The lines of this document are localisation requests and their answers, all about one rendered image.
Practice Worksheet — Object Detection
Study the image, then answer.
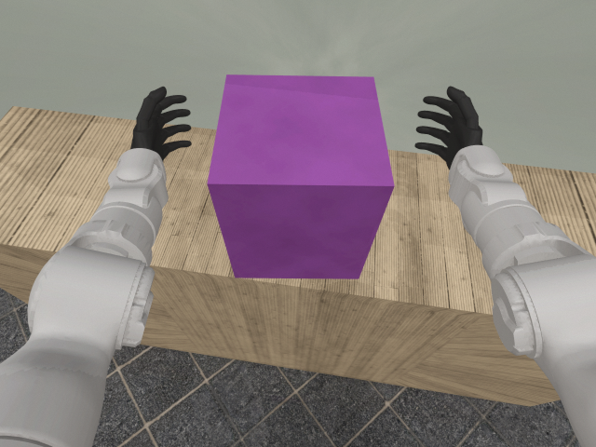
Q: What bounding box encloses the robot right hand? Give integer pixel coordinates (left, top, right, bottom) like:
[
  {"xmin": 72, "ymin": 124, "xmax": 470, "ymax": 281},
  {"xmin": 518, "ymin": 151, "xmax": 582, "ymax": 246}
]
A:
[{"xmin": 415, "ymin": 87, "xmax": 483, "ymax": 169}]

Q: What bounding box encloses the pedestal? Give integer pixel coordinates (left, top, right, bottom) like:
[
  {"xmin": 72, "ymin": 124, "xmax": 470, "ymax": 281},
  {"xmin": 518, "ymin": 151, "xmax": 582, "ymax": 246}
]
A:
[{"xmin": 0, "ymin": 106, "xmax": 596, "ymax": 407}]

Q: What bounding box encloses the robot left forearm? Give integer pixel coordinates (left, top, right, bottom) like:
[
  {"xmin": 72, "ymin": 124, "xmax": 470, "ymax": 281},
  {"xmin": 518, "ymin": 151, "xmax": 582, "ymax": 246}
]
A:
[{"xmin": 27, "ymin": 148, "xmax": 169, "ymax": 333}]

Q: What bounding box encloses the left robot upper arm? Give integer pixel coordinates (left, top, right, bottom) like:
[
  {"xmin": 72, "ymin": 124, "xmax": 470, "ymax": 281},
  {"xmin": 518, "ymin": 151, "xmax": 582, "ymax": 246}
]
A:
[{"xmin": 0, "ymin": 245, "xmax": 155, "ymax": 447}]

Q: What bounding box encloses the robot right forearm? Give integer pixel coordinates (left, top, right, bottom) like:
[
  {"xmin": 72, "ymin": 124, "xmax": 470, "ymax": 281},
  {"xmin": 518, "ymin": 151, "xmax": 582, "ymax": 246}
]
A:
[{"xmin": 448, "ymin": 145, "xmax": 596, "ymax": 281}]

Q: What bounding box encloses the robot left hand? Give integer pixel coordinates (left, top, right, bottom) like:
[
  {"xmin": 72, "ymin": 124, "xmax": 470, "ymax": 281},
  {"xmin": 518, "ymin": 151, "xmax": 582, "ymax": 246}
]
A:
[{"xmin": 130, "ymin": 87, "xmax": 192, "ymax": 161}]

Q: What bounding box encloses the carton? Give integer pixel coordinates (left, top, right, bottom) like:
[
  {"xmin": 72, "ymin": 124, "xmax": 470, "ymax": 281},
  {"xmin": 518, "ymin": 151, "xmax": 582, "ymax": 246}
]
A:
[{"xmin": 207, "ymin": 74, "xmax": 395, "ymax": 279}]

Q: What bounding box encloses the right robot upper arm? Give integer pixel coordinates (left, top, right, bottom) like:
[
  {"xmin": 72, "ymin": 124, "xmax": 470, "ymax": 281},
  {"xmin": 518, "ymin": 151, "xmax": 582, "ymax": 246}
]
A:
[{"xmin": 491, "ymin": 254, "xmax": 596, "ymax": 447}]

